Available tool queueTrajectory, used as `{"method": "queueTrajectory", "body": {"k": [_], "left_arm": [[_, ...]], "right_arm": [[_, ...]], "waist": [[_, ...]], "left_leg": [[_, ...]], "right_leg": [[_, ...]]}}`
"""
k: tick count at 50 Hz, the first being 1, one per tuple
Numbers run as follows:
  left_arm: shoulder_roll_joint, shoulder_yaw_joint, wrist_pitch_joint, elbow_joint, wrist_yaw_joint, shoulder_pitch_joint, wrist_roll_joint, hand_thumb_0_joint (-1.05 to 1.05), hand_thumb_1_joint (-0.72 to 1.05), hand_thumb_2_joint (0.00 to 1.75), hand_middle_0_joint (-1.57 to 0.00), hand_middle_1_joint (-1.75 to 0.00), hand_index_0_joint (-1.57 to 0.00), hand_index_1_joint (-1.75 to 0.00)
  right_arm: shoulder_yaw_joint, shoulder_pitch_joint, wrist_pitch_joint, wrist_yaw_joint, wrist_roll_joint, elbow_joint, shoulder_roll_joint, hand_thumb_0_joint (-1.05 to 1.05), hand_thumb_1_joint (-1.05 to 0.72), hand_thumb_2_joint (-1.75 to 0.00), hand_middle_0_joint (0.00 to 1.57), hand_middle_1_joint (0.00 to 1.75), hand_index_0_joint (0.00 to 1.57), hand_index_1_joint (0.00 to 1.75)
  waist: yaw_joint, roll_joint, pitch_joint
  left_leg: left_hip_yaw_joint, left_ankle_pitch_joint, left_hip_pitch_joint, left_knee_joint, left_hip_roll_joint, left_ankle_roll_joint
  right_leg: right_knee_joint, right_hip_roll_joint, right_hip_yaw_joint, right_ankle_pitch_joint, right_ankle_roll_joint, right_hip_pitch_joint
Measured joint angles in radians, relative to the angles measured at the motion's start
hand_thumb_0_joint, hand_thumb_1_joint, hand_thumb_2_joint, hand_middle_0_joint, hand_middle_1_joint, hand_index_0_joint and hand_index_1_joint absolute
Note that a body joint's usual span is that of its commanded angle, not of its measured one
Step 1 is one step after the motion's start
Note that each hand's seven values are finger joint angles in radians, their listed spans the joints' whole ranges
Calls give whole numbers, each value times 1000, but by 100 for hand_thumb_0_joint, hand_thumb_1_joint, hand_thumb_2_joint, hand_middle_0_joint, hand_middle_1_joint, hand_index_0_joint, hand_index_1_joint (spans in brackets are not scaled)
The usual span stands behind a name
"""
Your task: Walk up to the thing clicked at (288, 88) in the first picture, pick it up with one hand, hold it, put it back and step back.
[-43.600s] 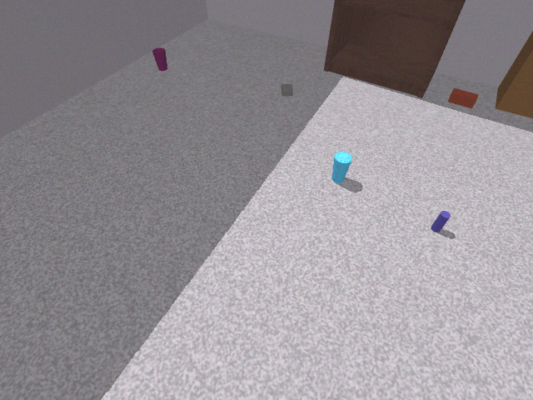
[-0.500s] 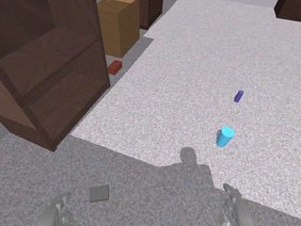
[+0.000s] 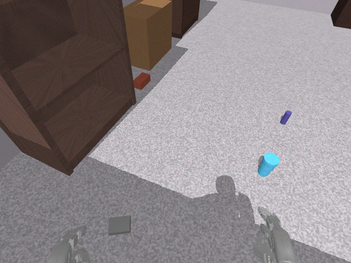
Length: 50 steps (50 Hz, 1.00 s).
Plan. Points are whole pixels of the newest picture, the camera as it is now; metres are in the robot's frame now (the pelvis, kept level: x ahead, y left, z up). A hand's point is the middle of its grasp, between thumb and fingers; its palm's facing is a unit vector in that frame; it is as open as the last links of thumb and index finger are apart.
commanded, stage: home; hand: left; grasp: from above
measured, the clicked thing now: (119, 225) +0.45 +0.25 -0.70
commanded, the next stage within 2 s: stand in 1.52 s
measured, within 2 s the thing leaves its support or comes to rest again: neither
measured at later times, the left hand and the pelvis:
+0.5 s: hand out of the picture +0.17 +0.18 -0.05, palm faces +0.04 -0.98 -0.20, open 7.4 cm; pelvis +0.00 +0.00 +0.00, yaw +0 degrees
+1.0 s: hand (89, 259) +0.17 +0.18 -0.05, palm faces +0.03 -0.98 -0.20, open 7.4 cm; pelvis +0.01 +0.00 +0.00, yaw -1 degrees
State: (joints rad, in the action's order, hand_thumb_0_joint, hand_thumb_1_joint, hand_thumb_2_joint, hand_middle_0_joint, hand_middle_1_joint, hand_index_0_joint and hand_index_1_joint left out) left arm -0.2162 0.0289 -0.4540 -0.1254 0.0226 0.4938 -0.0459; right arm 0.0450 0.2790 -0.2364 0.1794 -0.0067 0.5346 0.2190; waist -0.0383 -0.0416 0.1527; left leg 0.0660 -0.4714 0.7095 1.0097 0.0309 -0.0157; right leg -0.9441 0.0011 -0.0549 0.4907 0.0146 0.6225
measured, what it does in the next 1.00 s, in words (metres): stands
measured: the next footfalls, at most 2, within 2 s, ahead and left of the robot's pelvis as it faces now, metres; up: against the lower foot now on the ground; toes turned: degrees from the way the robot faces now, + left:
none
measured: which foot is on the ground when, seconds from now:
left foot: down 0.00-1.00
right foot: down 0.00-1.00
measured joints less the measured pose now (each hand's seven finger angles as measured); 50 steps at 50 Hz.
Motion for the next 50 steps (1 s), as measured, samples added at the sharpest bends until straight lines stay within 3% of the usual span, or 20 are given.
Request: {"method": "queueTrajectory", "body": {"k": [50], "left_arm": [[-7,-1,1,-16,0,8,-4,1,90,90,-20,-30,-20,-30]], "right_arm": [[-11,6,10,-3,-2,-3,1,1,-90,-90,20,30,21,30]], "waist": [[-2,-4,5]], "left_leg": [[-9,-20,6,11,1,5]], "right_leg": [[-5,-1,10,14,5,7]]}}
